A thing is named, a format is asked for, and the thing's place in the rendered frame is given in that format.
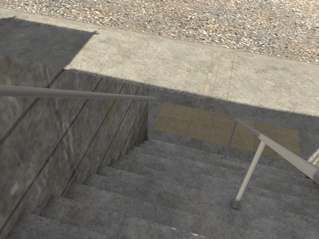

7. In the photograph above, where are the stairs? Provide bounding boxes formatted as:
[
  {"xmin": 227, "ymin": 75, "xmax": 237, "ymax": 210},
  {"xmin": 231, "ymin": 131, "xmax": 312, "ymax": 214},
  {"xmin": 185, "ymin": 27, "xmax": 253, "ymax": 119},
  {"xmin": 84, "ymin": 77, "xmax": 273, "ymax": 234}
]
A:
[{"xmin": 6, "ymin": 138, "xmax": 319, "ymax": 239}]

